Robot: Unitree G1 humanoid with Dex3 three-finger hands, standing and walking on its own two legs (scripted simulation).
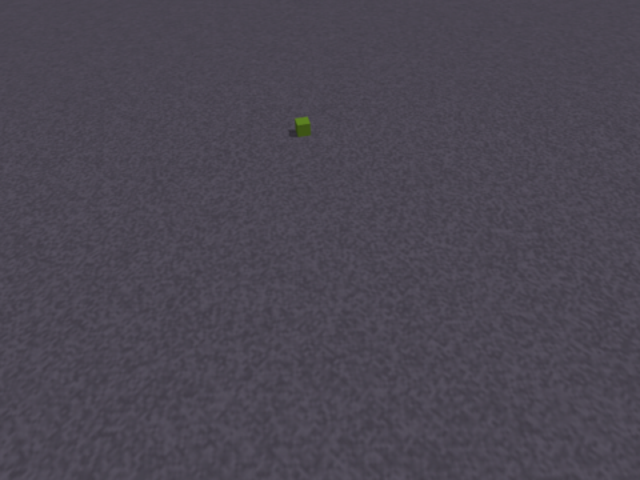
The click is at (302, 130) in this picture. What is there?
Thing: cube
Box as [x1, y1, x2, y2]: [295, 117, 310, 136]
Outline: 307,117 295,118 295,127 298,136 310,134 310,125
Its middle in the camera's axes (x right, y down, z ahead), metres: -0.09 -0.64 +2.21
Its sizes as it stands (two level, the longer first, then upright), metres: 0.074 0.074 0.074
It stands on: the floor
